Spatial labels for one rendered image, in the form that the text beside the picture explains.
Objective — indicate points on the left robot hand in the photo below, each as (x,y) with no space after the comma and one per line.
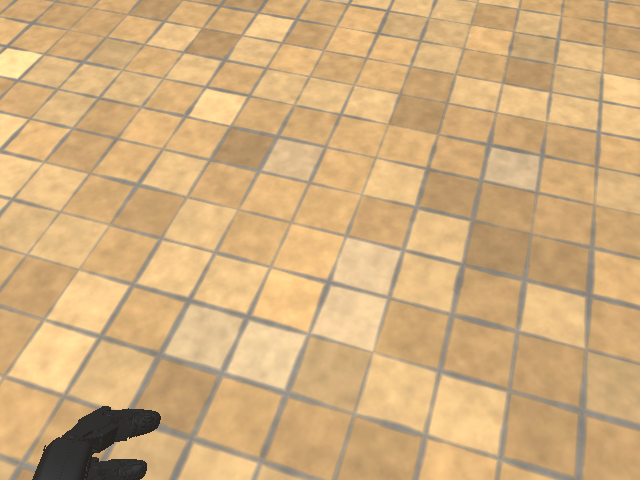
(70,457)

